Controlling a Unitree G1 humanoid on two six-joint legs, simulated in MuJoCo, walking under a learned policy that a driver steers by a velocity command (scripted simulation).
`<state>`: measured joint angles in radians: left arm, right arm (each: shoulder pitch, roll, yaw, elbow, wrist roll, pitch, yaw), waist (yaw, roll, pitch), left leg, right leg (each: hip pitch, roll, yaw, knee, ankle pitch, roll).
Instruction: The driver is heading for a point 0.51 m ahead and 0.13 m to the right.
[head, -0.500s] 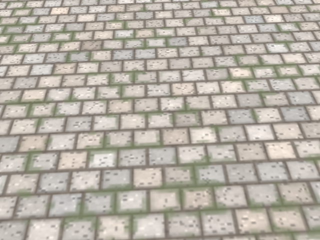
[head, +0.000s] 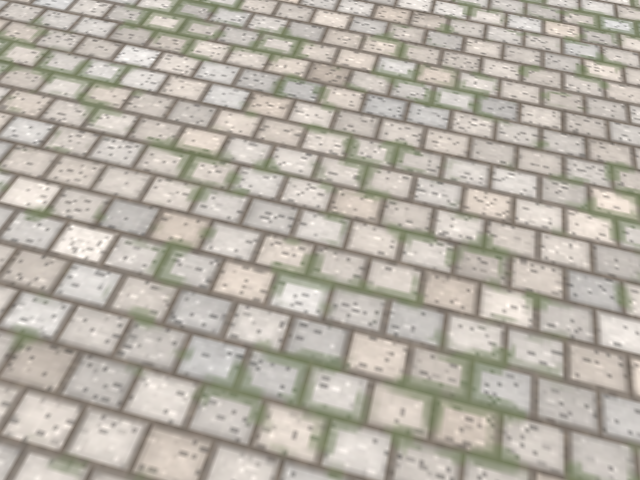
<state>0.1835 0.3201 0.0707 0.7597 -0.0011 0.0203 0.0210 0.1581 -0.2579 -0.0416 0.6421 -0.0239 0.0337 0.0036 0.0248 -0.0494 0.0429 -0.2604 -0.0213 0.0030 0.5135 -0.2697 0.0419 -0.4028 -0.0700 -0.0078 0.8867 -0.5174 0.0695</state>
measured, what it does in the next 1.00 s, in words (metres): steps on the spot, turning right: right foot, then left foot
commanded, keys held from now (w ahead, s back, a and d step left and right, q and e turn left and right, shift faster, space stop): e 0.62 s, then no key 0.22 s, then q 0.16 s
